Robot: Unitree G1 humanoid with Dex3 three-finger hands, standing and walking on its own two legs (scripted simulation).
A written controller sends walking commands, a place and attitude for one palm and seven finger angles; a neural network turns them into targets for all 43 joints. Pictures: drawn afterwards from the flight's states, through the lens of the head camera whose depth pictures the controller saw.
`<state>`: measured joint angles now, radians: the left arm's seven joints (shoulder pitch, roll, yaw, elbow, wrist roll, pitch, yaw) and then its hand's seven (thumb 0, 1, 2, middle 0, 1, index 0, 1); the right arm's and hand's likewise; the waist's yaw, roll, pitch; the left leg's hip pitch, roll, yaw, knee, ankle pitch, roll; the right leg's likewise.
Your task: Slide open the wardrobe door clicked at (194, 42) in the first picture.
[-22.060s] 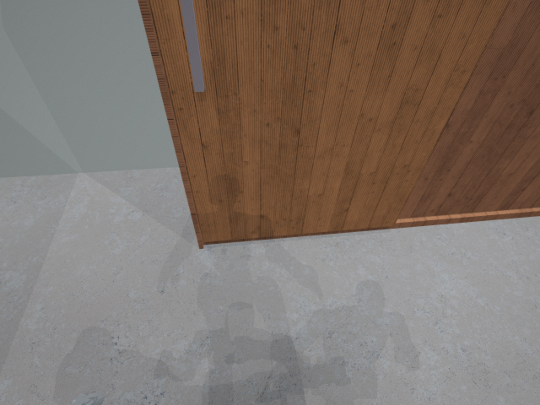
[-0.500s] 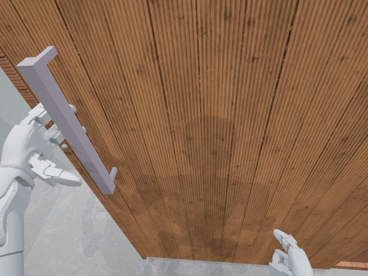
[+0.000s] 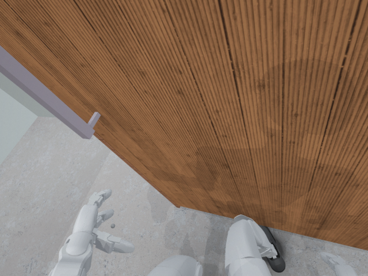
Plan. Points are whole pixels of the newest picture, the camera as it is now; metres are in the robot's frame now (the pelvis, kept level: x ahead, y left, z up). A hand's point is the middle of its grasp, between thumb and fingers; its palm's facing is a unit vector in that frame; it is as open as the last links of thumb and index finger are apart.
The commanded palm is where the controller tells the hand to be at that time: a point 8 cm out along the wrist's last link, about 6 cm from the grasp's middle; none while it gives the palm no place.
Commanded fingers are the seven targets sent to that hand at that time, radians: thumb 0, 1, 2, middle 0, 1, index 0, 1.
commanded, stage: relax the arm and regain balance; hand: left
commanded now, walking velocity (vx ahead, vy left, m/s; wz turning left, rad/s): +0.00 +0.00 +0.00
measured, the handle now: (34, 73) +0.41 +0.23 +0.29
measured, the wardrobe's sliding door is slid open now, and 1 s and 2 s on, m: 0.00 0.00 0.00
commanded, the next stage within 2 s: none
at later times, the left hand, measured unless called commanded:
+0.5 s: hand out of the picture -0.04 +0.05 -0.02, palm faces -0.15 -0.90 -0.42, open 16.4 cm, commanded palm none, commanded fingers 0.00 -0.50 0.30 -0.15 -0.30 -0.15 -0.30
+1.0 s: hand out of the picture -0.37 -0.08 -0.06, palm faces -0.25 -0.94 -0.25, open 16.2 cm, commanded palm none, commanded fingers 0.00 -0.50 0.30 -0.15 -0.30 -0.15 -0.30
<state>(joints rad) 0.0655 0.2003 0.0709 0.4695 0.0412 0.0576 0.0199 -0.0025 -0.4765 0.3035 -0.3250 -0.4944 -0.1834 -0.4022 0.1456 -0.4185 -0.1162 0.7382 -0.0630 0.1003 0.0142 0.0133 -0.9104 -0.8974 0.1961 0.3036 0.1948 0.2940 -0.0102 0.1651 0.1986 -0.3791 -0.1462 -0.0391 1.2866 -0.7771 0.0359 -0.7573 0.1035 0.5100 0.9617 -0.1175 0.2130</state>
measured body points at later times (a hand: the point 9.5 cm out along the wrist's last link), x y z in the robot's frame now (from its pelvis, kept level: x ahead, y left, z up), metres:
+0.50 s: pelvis -0.27 -0.11 +0.06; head -0.31 -0.19 +0.50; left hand -0.04 +0.09 +0.00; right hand -0.36 -0.34 -0.12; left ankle -0.32 +0.02 -0.65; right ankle -0.08 -0.17 -0.61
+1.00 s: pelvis -0.55 -0.21 +0.07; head -0.58 -0.24 +0.52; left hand -0.36 -0.03 -0.04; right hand -0.68 -0.42 -0.10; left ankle -0.53 -0.07 -0.65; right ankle -0.52 -0.30 -0.58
